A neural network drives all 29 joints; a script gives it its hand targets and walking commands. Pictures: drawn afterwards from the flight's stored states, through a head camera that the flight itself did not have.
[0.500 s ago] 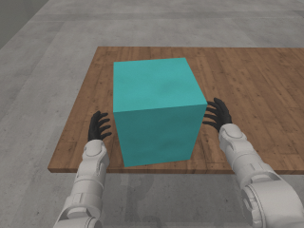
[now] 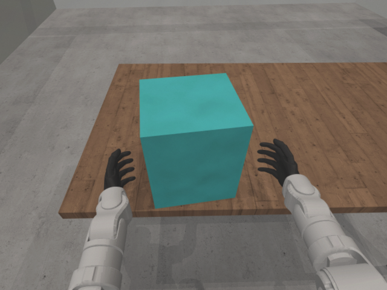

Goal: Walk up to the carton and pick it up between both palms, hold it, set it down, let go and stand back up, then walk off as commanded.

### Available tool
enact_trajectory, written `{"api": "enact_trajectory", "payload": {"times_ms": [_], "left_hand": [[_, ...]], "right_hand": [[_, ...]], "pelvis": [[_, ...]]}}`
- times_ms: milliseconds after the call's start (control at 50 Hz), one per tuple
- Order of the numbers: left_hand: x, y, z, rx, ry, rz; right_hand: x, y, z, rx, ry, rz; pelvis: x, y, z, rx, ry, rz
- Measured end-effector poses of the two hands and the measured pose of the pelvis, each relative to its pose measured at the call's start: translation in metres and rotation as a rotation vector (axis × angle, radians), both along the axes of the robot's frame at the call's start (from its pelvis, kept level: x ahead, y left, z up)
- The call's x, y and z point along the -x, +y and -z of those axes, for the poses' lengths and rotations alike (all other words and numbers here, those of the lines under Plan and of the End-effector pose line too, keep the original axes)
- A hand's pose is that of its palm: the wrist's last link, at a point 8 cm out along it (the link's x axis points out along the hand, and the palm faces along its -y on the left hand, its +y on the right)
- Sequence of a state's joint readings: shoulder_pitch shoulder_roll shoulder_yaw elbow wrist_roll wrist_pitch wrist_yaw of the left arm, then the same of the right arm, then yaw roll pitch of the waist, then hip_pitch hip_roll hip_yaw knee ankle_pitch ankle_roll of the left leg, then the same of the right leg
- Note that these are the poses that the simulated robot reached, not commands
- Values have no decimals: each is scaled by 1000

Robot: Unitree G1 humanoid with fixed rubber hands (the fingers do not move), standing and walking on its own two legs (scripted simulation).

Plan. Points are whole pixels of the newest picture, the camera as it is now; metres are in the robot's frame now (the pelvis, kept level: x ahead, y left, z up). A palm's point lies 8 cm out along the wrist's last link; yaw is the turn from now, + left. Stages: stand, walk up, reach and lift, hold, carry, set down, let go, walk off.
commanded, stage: set down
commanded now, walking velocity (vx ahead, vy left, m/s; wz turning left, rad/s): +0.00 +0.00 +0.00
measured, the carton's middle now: (190, 142) +0.46 +0.07 +0.06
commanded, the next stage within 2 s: none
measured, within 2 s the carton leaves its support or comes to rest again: neither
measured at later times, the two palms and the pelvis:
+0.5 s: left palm (114, 211) +0.26 +0.20 +0.05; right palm (312, 206) +0.31 -0.20 +0.05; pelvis +0.00 +0.00 +0.00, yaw +0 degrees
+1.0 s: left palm (109, 242) +0.20 +0.19 +0.04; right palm (331, 243) +0.23 -0.21 +0.04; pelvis +0.00 -0.01 +0.00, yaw +0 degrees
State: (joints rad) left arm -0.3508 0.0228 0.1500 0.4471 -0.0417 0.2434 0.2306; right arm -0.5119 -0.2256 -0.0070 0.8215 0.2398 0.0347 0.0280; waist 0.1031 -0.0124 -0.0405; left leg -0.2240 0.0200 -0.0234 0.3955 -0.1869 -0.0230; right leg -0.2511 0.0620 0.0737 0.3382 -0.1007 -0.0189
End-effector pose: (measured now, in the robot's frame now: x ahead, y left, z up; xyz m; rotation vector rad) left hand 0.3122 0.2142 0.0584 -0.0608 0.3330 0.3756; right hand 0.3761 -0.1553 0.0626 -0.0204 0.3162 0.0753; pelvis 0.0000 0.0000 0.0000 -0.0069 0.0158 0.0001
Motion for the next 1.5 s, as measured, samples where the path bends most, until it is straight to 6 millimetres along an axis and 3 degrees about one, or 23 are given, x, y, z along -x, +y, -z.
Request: {"api": "enact_trajectory", "payload": {"times_ms": [200,300,440,580,700,860,1000,1300,1500], "left_hand": [[34,-2,15,-5,31,22],[39,-3,9,3,2,20],[43,-8,5,-6,2,30],[69,-12,15,-15,64,34],[94,-9,13,-15,61,10],[112,-13,13,-3,57,6],[112,-22,14,15,61,34],[108,-16,29,-1,127,57],[121,-13,42,-15,168,81]], "right_hand": [[45,-37,18,29,-4,51],[59,-38,17,21,-28,35],[64,-38,15,12,-30,20],[84,-48,14,-3,-59,35],[110,-54,18,-2,-45,46],[138,-59,19,-3,-32,54],[141,-59,19,-5,-16,51],[142,-62,37,3,57,75],[157,-66,46,7,86,95]], "pelvis": [[0,0,0,0,1,0],[0,-1,0,-1,0,0],[-2,-2,0,-2,3,-1],[-6,-5,-1,-6,8,-1],[-5,-7,-1,-9,4,-1],[-2,-10,-1,-13,-4,-1],[-1,-12,-2,-15,-5,-1],[-12,-11,-2,-15,9,-2],[-16,-11,-2,-15,14,-2]]}}
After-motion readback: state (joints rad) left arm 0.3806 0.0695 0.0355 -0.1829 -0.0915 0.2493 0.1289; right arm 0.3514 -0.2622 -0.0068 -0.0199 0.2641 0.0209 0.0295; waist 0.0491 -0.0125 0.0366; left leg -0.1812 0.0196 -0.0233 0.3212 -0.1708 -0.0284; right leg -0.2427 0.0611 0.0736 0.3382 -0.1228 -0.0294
